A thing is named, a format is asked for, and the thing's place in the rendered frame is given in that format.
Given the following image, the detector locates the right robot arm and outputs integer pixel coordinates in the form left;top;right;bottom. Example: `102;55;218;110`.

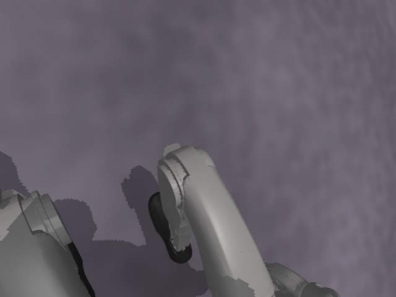
301;282;341;297

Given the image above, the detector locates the left robot foot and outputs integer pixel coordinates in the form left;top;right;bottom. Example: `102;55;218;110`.
68;241;95;297

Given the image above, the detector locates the right robot foot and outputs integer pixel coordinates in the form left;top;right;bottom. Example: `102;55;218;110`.
148;192;192;264

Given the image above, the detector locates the right robot hand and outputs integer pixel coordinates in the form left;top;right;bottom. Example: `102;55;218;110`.
263;259;309;297

